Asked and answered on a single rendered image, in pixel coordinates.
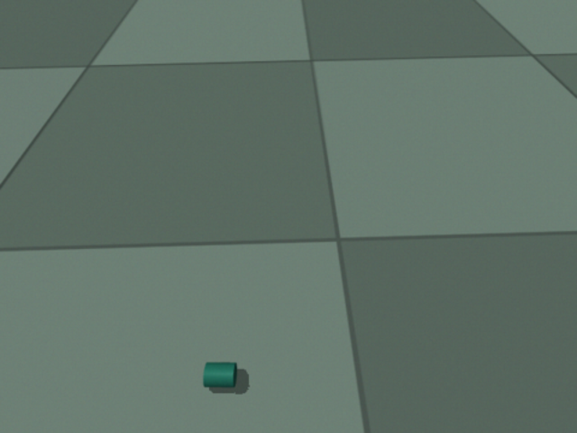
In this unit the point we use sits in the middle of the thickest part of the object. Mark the can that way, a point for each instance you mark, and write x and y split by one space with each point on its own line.
220 375

